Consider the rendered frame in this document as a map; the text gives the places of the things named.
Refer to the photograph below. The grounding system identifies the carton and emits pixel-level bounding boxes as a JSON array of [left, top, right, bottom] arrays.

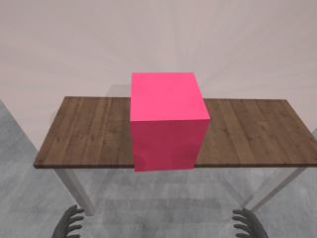
[[130, 72, 210, 172]]

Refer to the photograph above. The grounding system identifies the left robot hand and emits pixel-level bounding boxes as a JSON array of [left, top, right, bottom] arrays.
[[52, 204, 84, 238]]

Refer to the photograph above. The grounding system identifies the right robot hand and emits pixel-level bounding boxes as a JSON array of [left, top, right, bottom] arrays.
[[232, 207, 268, 238]]

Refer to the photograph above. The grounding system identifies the table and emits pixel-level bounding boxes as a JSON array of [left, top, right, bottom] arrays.
[[33, 96, 317, 216]]

